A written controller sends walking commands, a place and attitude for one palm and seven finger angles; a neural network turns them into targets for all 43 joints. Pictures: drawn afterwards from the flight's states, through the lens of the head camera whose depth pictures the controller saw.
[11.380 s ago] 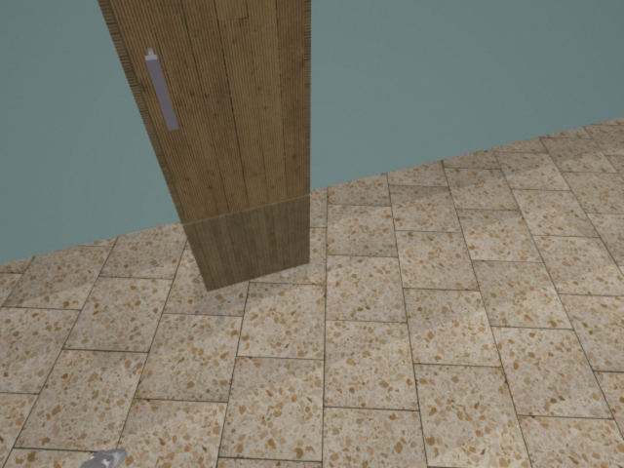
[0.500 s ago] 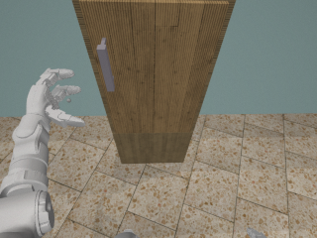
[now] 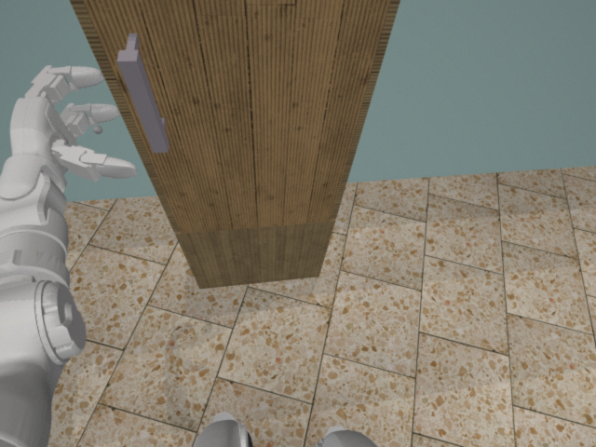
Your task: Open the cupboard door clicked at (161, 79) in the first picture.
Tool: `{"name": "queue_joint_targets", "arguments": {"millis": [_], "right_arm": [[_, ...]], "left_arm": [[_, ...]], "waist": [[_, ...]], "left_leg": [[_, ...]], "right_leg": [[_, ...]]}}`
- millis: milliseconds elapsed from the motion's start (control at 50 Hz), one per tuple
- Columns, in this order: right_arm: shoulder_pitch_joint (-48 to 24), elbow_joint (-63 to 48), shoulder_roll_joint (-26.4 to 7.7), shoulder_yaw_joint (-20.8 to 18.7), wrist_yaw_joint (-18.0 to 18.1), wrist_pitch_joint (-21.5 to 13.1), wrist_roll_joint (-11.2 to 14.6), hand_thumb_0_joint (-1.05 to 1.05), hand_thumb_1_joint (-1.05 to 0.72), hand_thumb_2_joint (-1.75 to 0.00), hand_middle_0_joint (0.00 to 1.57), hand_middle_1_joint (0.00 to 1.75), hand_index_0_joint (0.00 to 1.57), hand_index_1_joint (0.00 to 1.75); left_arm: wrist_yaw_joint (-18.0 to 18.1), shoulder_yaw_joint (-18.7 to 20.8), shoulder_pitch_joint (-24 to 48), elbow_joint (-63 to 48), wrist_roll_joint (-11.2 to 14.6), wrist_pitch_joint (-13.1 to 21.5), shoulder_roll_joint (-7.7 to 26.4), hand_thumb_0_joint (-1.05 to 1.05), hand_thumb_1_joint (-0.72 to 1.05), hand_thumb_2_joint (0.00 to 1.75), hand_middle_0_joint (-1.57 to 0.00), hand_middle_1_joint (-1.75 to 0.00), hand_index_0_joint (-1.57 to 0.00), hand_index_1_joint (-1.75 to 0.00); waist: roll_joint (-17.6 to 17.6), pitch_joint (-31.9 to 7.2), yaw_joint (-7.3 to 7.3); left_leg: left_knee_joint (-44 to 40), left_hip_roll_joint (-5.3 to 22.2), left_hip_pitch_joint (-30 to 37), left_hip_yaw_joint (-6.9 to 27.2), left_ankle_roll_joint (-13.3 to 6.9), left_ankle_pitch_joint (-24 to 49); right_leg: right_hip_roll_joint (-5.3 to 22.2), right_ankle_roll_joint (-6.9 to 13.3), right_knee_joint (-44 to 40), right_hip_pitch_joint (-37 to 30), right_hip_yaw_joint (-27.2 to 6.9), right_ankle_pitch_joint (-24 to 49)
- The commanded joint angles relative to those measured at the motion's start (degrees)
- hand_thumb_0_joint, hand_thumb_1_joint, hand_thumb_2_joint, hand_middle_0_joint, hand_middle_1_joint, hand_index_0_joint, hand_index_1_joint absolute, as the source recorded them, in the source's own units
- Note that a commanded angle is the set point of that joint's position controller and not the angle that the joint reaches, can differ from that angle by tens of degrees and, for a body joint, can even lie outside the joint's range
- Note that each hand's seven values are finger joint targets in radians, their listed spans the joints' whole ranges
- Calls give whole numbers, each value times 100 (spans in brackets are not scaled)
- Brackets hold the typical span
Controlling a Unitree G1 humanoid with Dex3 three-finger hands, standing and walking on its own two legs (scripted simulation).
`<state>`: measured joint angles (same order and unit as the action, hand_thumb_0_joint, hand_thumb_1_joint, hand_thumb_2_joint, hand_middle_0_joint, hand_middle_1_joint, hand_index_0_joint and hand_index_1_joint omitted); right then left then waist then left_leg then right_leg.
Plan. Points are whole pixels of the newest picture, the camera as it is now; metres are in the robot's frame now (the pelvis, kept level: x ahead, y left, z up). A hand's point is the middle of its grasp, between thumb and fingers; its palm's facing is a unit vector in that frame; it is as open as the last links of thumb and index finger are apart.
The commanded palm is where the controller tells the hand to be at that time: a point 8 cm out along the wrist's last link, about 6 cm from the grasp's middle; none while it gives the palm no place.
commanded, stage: move the hooked fingers beside the handle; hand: left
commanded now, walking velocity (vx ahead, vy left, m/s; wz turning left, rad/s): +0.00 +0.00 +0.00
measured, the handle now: (147, 97) +0.57 +0.18 +0.11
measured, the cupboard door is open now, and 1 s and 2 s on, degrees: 0 0 0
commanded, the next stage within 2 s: slide the fingers in behind the handle in 0.96 s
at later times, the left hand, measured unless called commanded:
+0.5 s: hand (92, 124) +0.52 +0.24 +0.11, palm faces +0.06 -1.00 +0.02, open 14.0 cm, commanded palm +0.49 +0.28 +0.11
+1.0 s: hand (108, 119) +0.53 +0.22 +0.11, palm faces +0.07 -1.00 +0.00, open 13.9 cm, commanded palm +0.50 +0.27 +0.11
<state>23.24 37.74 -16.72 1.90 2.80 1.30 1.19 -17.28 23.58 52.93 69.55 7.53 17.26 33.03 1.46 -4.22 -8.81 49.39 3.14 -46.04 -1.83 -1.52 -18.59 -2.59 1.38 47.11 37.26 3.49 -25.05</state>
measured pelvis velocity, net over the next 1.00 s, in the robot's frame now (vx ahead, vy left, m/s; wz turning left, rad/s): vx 0.01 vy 0.01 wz -0.01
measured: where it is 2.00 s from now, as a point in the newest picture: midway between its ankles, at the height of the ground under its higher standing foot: outside the picture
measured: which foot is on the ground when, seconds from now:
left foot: down 0.00-1.00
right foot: down 0.00-1.00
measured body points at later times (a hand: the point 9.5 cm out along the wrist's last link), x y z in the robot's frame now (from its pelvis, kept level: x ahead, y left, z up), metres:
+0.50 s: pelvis +0.02 +0.01 +0.00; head +0.12 +0.03 +0.44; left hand +0.51 +0.29 +0.11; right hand +0.00 -0.26 -0.11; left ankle +0.05 +0.10 -0.70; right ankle -0.03 -0.11 -0.69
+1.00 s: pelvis +0.01 +0.01 -0.01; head +0.12 +0.03 +0.43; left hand +0.52 +0.27 +0.11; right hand -0.01 -0.26 -0.12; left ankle +0.05 +0.10 -0.70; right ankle -0.03 -0.11 -0.69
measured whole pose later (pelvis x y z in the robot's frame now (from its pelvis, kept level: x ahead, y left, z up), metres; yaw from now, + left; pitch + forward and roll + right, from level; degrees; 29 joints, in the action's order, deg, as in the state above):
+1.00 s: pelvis +0.01 +0.01 -0.01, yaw -1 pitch +19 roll -4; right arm 24.7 36.0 -15.7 2.3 1.0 4.0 0.0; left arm -13.6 23.7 57.0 71.4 4.7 17.1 34.0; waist 2.1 -5.2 -10.1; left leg 52.9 3.4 -50.9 -1.6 -2.0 -20.7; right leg -2.9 0.8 49.2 41.4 3.4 -26.4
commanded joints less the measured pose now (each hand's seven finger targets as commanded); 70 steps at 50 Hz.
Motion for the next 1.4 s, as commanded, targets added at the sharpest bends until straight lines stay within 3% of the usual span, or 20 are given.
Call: {"name": "queue_joint_targets", "arguments": {"millis": [0,40,60,140,200,280,360,420,600,720,780,820,900,980,1020,1120,1180,1200,1320,1380], "right_arm": [[851,-364,-1044,-380,60,-40,-30,0,-90,-90,20,30,20,30],[900,-359,-1011,-381,31,-17,-40,0,-90,-90,20,30,20,30],[952,-341,-1027,-400,24,-4,-55,0,-90,-90,20,30,20,30],[1082,-326,-1036,-394,-1,72,-69,0,-90,-90,20,30,20,30],[1157,-431,-1048,-396,-29,153,-94,0,-90,-90,20,30,20,30],[1126,-522,-1025,-431,-63,248,-79,0,-90,-90,20,30,20,30],[1076,-486,-1018,-454,-69,288,-56,0,-90,-90,20,30,20,30],[1011,-470,-989,-465,-66,275,-58,0,-90,-90,20,30,20,30],[927,-337,-985,-419,-48,221,-73,0,-90,-90,20,30,20,30],[919,-341,-1003,-399,-67,147,-107,0,-90,-90,20,30,20,30],[939,-384,-998,-404,-94,137,-127,0,-90,-90,20,30,20,30],[970,-392,-1008,-402,-101,150,-123,0,-90,-90,20,30,20,30],[1033,-416,-1021,-384,-85,178,-125,0,-90,-90,20,30,20,30],[1052,-404,-986,-422,-107,177,-116,0,-90,-90,20,30,20,30],[1085,-370,-1016,-419,-85,194,-108,0,-90,-90,20,30,20,30],[1095,-350,-963,-430,-113,188,-110,0,-90,-90,20,30,20,30],[1093,-302,-968,-436,-122,178,-107,0,-90,-90,20,30,20,30],[1110,-278,-945,-429,-128,153,-126,0,-90,-90,20,30,20,30],[1100,-227,-943,-465,-163,100,-137,0,-90,-90,20,30,20,30],[1036,-212,-921,-462,-188,85,-129,0,-90,-90,20,30,20,30]], "left_arm": [[65,400,2712,-1029,-58,334,1992,0,-50,30,-30,-120,-30,-120],[74,214,2957,-1114,-97,367,1812,0,-50,30,-30,-120,-30,-120],[84,339,3009,-1140,-102,393,1954,0,-50,30,-30,-120,-30,-120],[60,369,2970,-859,-137,327,2002,0,-50,30,-30,-120,-30,-120],[15,599,2425,-861,-154,260,2196,0,-50,30,-30,-120,-30,-120],[-61,605,2243,-1255,-90,305,2135,0,-50,30,-30,-120,-30,-120],[-83,453,2385,-1430,13,325,1874,0,-50,30,-30,-120,-30,-120],[-41,415,2511,-1726,27,429,1786,0,-50,30,-30,-120,-30,-120],[121,-74,2942,-1241,-22,333,1215,0,-50,30,-30,-120,-30,-120],[298,-17,3316,-1161,-157,425,1376,0,-50,30,-30,-120,-30,-120],[339,31,3165,-1088,-197,435,1389,0,-50,30,-30,-120,-30,-120],[364,103,3071,-1040,-205,419,1437,0,-50,30,-30,-120,-30,-120],[394,266,3109,-1017,-233,375,1710,0,-50,30,-30,-120,-30,-120],[329,73,3048,-1275,-184,436,1410,0,-50,30,-30,-120,-30,-120],[313,269,3030,-1258,-135,458,1654,0,-50,30,-30,-120,-30,-120],[344,7,2987,-1346,-150,424,1293,0,-50,30,-30,-120,-30,-120],[397,-127,2993,-1198,-153,375,1125,0,-50,30,-30,-120,-30,-120],[407,-269,3238,-1357,-130,417,939,0,-50,30,-30,-120,-30,-120],[468,-327,3244,-1439,-160,457,823,0,-50,30,-30,-120,-30,-120],[497,-537,3272,-1400,-144,434,536,0,-50,30,-30,-120,-30,-120]], "waist": [[416,-2378,-5],[665,-2490,-94],[708,-2575,-80],[617,-2569,-131],[586,-2720,68],[662,-2825,118],[601,-2617,7],[944,-2833,29],[722,-2255,-247],[875,-2600,-254],[913,-2675,-154],[772,-2767,-153],[622,-2610,-163],[880,-2761,-151],[723,-2770,-134],[906,-2686,-147],[710,-2401,-247],[787,-2444,-295],[849,-2732,-258],[828,-2549,-320]], "left_leg": [[-263,-136,2357,492,-147,1469],[-212,-125,2511,487,-137,1616],[-177,-110,2556,491,-129,1649],[-110,-111,2409,459,-146,1774],[-109,-134,2370,428,-145,2106],[-114,-119,2512,390,-131,2250],[-131,-105,2637,418,-143,2173],[-107,-110,2964,462,-122,2325],[-131,-49,2923,661,-94,1875],[-51,-29,2991,740,-52,1852],[-43,-29,2964,741,-25,1869],[-21,-20,2929,725,-43,1940],[-25,-56,2570,634,-93,1763],[-47,-36,2876,642,-60,1825],[-50,-35,2762,634,-77,1848],[-66,-61,2811,605,-82,1812],[-99,-63,2647,600,-97,1560],[-74,-79,2708,611,-103,1611],[-31,-87,2881,628,-93,1759],[-23,-89,2865,635,-95,1606]], "right_leg": [[-116,-94,-639,103,-284,1778],[-125,-110,-626,245,-286,1876],[-133,-108,-615,253,-287,1881],[-159,-123,-599,214,-293,2072],[-178,-87,-520,-64,-262,2415],[-196,-96,-519,-115,-238,2569],[-221,-98,-583,71,-206,2435],[-224,-65,-545,174,-196,2406],[-197,-40,-567,803,-102,1731],[-172,-44,-445,946,-117,1586],[-180,-28,-409,888,-99,1565],[-191,-41,-386,849,-100,1646],[-190,-57,-424,598,-144,1708],[-222,-45,-464,716,-120,1665],[-225,-49,-461,590,-141,1754],[-225,-44,-499,652,-140,1742],[-220,-62,-573,729,-142,1569],[-222,-49,-551,737,-140,1614],[-215,-43,-503,726,-146,1739],[-216,-46,-540,867,-138,1602]]}}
